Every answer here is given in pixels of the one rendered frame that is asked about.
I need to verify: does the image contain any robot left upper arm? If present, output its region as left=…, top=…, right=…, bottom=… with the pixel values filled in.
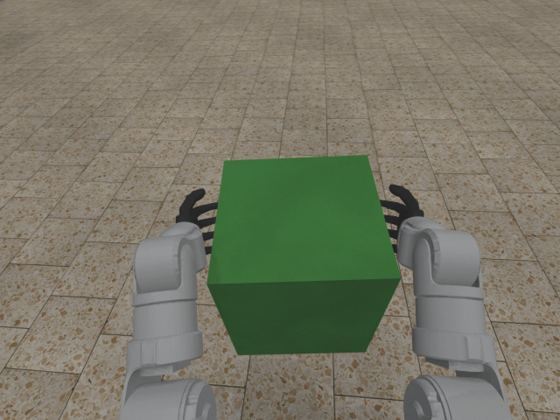
left=121, top=378, right=217, bottom=420

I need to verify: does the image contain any carton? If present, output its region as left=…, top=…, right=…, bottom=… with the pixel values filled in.
left=206, top=155, right=401, bottom=355

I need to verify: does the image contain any robot right upper arm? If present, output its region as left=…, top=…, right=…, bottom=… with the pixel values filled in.
left=403, top=374, right=512, bottom=420

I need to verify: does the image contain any robot left hand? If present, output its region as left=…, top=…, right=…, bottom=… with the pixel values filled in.
left=176, top=188, right=218, bottom=255

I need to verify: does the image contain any robot right hand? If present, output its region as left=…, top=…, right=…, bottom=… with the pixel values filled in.
left=380, top=185, right=424, bottom=254

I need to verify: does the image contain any left robot forearm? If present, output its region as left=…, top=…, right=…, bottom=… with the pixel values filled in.
left=119, top=222, right=207, bottom=420

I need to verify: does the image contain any right robot forearm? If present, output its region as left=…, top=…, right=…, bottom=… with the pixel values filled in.
left=397, top=216, right=513, bottom=420

